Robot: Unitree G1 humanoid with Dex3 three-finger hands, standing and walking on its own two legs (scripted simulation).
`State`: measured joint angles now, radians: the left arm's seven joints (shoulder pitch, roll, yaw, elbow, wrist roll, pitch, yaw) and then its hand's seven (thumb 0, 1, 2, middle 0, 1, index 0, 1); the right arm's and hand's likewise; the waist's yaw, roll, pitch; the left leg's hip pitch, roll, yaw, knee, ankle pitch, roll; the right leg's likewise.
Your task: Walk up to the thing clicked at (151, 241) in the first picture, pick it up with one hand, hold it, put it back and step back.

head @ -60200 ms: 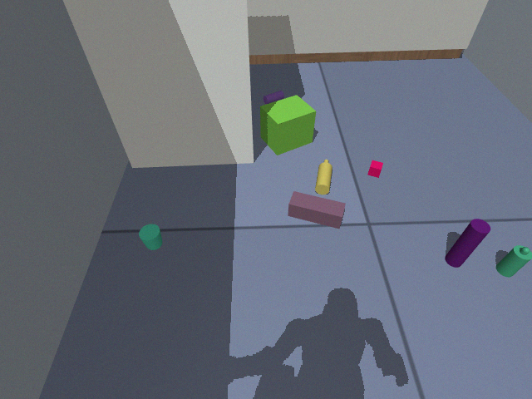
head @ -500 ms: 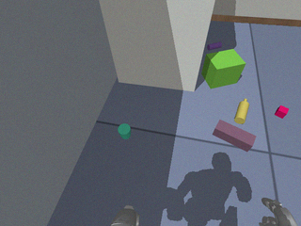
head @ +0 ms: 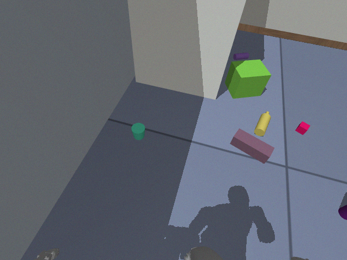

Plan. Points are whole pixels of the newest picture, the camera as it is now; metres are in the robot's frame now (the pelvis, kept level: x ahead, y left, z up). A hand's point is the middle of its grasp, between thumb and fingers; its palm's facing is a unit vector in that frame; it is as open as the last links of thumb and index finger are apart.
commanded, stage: step back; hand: left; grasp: from above
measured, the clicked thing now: (138, 132) +0.96 +0.20 -0.72
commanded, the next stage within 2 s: stand in 1.26 s
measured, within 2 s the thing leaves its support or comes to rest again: neither
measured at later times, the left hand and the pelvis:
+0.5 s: hand out of the picture -0.05 +0.26 -0.14, palm faces +0.04 -0.90 -0.44, open 7.4 cm; pelvis -0.10 -0.02 -0.01, yaw +2 degrees
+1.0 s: hand out of the picture +0.02 +0.22 -0.14, palm faces +0.05 -0.92 -0.38, open 7.4 cm; pelvis -0.07 -0.04 +0.00, yaw +2 degrees
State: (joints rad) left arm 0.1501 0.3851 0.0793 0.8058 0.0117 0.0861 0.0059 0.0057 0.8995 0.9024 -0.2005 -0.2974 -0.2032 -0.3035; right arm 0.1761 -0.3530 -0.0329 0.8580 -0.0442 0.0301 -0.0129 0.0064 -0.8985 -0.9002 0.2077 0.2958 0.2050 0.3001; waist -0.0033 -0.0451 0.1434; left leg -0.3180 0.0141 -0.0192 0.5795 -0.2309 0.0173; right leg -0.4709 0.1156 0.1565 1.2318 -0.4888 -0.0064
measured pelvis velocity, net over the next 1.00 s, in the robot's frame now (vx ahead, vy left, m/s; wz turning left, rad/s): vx -0.07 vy -0.04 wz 0.04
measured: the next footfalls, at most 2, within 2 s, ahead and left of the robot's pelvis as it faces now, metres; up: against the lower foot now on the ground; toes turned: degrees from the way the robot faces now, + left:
right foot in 0.14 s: -0.07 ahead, -0.16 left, +0.00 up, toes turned +0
left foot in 0.48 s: -0.05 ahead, +0.10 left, +0.00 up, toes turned -1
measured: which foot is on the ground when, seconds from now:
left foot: down 0.00-0.18, up 0.20-0.46, down 0.48-0.80, up 0.82-1.00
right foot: up 0.00-0.12, down 0.14-0.52, up 0.54-0.76, down 0.78-1.00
